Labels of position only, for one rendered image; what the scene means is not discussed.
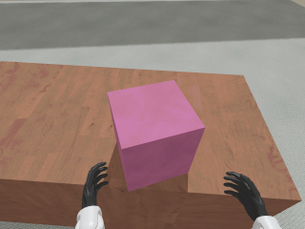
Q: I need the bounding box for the pedestal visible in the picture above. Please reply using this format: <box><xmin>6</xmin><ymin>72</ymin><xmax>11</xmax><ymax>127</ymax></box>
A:
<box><xmin>0</xmin><ymin>61</ymin><xmax>302</xmax><ymax>229</ymax></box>

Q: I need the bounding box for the robot right forearm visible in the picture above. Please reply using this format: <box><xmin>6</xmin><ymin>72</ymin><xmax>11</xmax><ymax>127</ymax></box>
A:
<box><xmin>253</xmin><ymin>216</ymin><xmax>282</xmax><ymax>229</ymax></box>

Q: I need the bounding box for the left robot hand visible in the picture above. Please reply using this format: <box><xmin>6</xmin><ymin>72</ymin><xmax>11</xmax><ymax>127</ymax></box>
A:
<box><xmin>81</xmin><ymin>162</ymin><xmax>108</xmax><ymax>209</ymax></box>

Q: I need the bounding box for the robot left forearm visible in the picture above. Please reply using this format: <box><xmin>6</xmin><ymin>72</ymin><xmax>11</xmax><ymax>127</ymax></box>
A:
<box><xmin>75</xmin><ymin>205</ymin><xmax>105</xmax><ymax>229</ymax></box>

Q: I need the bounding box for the carton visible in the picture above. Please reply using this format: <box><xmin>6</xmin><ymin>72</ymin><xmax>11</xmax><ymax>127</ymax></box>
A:
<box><xmin>107</xmin><ymin>80</ymin><xmax>206</xmax><ymax>192</ymax></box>

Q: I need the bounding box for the right robot hand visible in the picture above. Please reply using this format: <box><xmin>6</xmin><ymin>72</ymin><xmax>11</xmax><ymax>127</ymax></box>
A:
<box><xmin>223</xmin><ymin>172</ymin><xmax>269</xmax><ymax>221</ymax></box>

